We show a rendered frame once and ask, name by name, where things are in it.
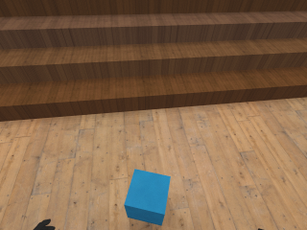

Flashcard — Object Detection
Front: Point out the carton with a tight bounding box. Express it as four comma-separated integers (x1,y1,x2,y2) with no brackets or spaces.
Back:
124,169,171,226

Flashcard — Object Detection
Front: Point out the left robot hand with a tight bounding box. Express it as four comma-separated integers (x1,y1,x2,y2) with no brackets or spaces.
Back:
34,219,56,230

